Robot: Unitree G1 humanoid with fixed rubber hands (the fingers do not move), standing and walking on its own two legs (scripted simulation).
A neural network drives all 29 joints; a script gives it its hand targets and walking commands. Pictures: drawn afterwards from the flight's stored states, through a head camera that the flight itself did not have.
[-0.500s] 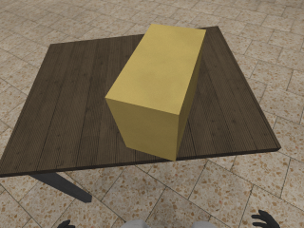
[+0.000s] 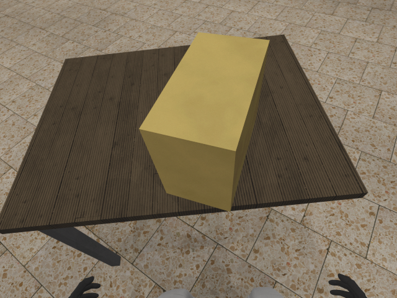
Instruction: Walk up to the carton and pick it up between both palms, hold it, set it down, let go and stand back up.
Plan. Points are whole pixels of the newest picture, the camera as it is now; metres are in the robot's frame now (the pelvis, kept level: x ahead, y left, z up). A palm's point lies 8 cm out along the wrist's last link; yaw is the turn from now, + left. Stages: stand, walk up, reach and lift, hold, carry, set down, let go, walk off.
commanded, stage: walk up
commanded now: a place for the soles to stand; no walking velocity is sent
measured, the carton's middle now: (214, 122) +0.47 +0.01 +0.05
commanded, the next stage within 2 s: reach and lift in 1.72 s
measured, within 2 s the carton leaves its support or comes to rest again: neither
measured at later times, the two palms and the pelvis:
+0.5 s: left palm out of the picture +0.07 +0.22 -0.10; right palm out of the picture +0.07 -0.36 -0.11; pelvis -0.03 -0.07 +0.00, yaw +0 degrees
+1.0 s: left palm out of the picture +0.05 +0.21 -0.10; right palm out of the picture +0.05 -0.37 -0.09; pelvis -0.03 -0.08 +0.02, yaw +0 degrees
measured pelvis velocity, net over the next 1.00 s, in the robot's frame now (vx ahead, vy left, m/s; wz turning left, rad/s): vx -0.03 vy -0.08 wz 0.00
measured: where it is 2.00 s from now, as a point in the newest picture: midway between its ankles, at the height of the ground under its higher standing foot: outside the picture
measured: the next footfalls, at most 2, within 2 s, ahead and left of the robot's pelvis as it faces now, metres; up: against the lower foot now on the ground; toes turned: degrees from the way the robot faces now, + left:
right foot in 0.22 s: +0.05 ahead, -0.19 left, +0.00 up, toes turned +0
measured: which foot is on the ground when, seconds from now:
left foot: down 0.00-1.00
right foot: up 0.00-0.20, down 0.22-1.00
